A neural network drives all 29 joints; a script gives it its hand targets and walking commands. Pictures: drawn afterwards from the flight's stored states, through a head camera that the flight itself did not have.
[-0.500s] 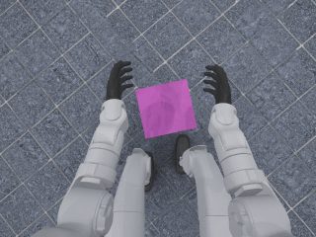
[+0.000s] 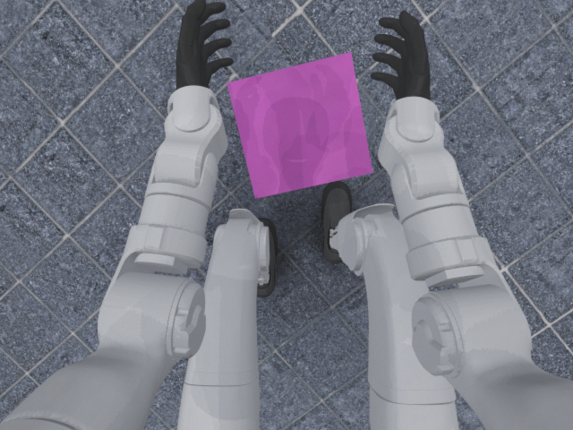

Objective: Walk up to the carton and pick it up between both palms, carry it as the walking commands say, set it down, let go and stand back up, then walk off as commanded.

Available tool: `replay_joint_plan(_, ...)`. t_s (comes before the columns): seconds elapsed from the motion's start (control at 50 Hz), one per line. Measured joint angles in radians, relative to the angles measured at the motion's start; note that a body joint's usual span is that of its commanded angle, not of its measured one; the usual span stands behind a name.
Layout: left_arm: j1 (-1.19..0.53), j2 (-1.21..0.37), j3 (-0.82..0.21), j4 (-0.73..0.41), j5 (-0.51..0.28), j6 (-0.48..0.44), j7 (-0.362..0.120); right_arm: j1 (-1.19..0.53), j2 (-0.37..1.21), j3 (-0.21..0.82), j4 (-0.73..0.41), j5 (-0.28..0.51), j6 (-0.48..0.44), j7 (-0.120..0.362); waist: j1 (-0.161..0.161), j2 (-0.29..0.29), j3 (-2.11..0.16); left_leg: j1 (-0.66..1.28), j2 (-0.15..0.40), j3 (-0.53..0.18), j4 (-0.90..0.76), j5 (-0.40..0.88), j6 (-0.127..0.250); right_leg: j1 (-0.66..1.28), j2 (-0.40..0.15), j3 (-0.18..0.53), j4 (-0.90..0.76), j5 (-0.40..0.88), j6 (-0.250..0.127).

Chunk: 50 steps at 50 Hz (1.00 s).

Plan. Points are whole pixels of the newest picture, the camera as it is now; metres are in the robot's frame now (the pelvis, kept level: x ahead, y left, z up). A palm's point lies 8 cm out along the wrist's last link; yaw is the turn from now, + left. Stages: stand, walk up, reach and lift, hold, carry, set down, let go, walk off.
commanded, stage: set down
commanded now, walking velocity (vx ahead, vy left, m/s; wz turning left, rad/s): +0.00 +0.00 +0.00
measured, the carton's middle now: (301, 132) +0.43 +0.02 -0.47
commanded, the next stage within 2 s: none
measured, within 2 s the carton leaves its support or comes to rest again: neither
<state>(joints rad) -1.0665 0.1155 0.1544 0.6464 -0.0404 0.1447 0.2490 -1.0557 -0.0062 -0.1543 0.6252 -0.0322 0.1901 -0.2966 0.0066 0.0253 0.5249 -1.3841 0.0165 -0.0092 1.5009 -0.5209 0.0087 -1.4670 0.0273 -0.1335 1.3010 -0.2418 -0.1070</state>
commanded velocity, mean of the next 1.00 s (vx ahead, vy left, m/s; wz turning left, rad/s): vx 0.00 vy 0.00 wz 0.00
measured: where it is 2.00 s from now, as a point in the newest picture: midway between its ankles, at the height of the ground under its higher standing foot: (298, 254)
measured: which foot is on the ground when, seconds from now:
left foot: down 0.00-1.00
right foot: down 0.00-1.00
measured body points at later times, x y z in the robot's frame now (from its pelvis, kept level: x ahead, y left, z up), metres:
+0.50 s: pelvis -0.01 +0.00 -0.07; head +0.36 +0.01 +0.17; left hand +0.53 +0.15 -0.23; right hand +0.53 -0.09 -0.24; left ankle +0.09 +0.12 -0.56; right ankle +0.18 -0.07 -0.56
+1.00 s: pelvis -0.01 +0.00 -0.13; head +0.37 +0.01 +0.10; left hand +0.56 +0.15 -0.30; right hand +0.56 -0.09 -0.31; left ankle +0.09 +0.12 -0.56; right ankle +0.18 -0.07 -0.56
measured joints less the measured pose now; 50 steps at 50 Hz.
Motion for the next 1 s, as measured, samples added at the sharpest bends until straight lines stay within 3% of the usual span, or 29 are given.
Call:
replay_joint_plan(0.2, -0.165, 0.005, 0.058, 0.043, 0.000, 0.039, 0.000, -0.168, -0.025, -0.040, 0.054, 0.000, 0.026, 0.000, 0.006, 0.000, -0.002, -0.131, -0.002, 0.000, 0.117, -0.014, 0.001, -0.129, 0.000, 0.000, 0.103, -0.001, 0.000)
replay_joint_plan(0.36, -0.224, 0.010, 0.061, 0.047, -0.002, 0.075, 0.013, -0.228, -0.057, -0.046, 0.069, 0.001, 0.052, -0.001, 0.025, 0.000, 0.001, -0.228, -0.002, 0.001, 0.194, -0.032, 0.003, -0.231, 0.000, 0.000, 0.179, -0.013, 0.000)
replay_joint_plan(0.62, -0.311, 0.032, 0.042, 0.064, -0.012, 0.092, 0.015, -0.320, -0.087, -0.046, 0.134, 0.011, 0.065, 0.000, 0.026, 0.000, 0.002, -0.347, -0.002, 0.005, 0.311, -0.074, 0.006, -0.362, 0.000, 0.000, 0.298, -0.044, 0.000)
replay_joint_plan(1.0, -0.420, 0.094, 0.011, 0.216, -0.029, 0.089, -0.021, -0.434, -0.133, -0.046, 0.257, 0.012, 0.052, 0.022, 0.026, 0.000, 0.002, -0.486, -0.002, 0.010, 0.468, -0.115, 0.007, -0.517, -0.001, 0.000, 0.452, -0.067, 0.000)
